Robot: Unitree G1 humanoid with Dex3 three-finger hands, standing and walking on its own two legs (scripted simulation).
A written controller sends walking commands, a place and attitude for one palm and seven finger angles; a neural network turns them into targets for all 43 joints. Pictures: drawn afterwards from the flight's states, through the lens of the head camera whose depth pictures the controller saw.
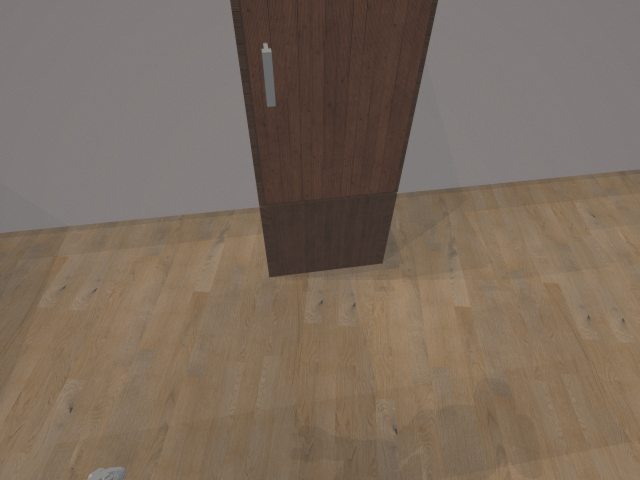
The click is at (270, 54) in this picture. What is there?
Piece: cupboard door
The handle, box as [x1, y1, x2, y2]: [261, 43, 275, 106]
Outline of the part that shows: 263,43 264,48 261,49 267,106 275,105 271,51 270,48 267,47 267,43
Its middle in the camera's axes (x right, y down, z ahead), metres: -0.12 -0.38 +0.90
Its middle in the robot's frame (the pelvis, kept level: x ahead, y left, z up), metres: +0.93 +0.18 +0.07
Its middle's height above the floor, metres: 0.84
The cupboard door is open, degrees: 0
